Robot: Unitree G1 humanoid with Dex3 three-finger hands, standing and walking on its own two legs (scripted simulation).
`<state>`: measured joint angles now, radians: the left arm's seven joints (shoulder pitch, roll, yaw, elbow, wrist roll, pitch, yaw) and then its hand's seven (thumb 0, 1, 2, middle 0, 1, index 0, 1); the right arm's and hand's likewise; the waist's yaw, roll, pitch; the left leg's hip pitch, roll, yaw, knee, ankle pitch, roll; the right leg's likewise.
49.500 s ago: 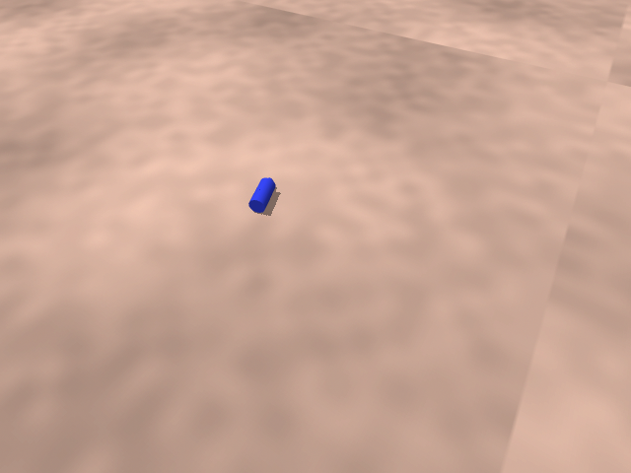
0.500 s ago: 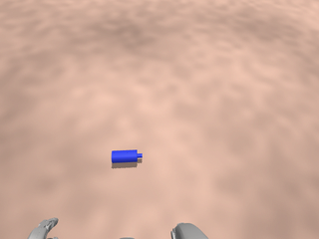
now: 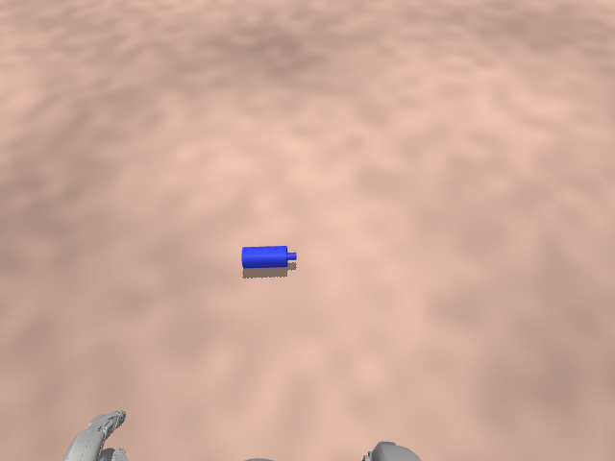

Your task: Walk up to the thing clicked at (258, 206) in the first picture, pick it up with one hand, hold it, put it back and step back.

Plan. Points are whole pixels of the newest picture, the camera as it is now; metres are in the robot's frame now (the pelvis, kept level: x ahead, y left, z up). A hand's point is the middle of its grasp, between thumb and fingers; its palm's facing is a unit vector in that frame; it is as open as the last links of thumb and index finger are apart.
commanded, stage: step back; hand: left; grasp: from above
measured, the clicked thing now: (269, 256) +0.83 +0.19 -0.71
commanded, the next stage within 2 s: stand in 1.52 s
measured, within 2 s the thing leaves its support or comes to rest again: neither
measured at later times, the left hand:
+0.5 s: hand out of the picture -0.11 +0.24 -0.13, palm faces -0.04 -0.90 -0.43, open 7.3 cm
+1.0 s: hand out of the picture -0.16 +0.23 -0.13, palm faces +0.05 -0.92 -0.39, open 7.3 cm
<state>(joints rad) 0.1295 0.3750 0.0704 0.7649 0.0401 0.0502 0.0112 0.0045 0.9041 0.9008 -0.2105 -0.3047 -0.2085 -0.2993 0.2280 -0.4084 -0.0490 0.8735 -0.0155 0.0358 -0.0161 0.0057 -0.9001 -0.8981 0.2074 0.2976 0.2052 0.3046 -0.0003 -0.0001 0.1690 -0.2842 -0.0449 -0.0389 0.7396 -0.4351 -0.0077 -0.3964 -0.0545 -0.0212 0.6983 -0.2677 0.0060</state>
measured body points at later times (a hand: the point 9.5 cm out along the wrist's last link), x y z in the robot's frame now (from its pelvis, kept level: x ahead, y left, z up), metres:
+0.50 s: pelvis -0.18 -0.03 +0.01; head -0.14 -0.06 +0.46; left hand -0.11 +0.28 -0.10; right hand -0.07 -0.36 -0.12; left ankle -0.13 +0.12 -0.65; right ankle -0.17 -0.15 -0.72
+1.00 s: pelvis -0.21 -0.04 +0.01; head -0.20 -0.05 +0.46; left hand -0.16 +0.28 -0.10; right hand -0.14 -0.35 -0.12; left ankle -0.20 +0.10 -0.69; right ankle -0.18 -0.15 -0.72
